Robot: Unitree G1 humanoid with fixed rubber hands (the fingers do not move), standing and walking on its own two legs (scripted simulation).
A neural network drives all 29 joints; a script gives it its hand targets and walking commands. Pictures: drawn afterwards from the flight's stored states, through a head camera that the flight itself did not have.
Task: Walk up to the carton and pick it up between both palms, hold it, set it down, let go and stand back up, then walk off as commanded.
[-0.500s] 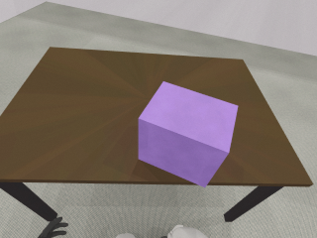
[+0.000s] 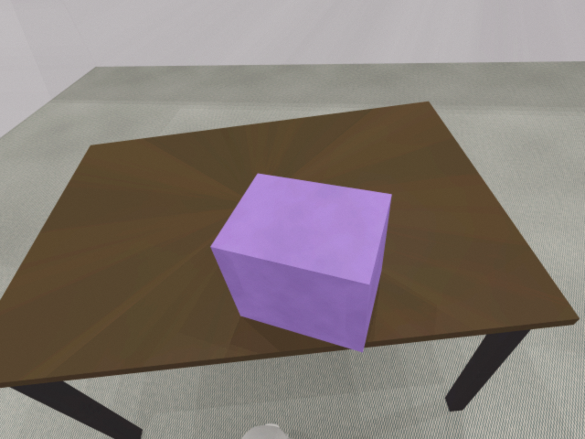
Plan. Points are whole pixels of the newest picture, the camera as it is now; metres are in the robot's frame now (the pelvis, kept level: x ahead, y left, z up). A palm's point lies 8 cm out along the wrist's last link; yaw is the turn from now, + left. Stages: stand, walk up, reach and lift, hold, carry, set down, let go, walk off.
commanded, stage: walk up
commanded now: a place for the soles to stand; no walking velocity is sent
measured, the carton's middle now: (309, 260) +0.41 +0.02 -0.02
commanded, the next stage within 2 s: none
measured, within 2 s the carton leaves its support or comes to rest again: neither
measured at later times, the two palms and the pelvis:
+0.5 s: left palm (96, 437) +0.16 +0.34 -0.10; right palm out of the picture +0.15 -0.31 -0.08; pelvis +0.07 +0.02 +0.00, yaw +0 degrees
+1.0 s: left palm out of the picture +0.10 +0.38 -0.09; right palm out of the picture +0.11 -0.27 -0.12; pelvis +0.03 +0.04 -0.02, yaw +3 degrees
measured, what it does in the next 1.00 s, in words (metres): steps on the spot: left foot, then right foot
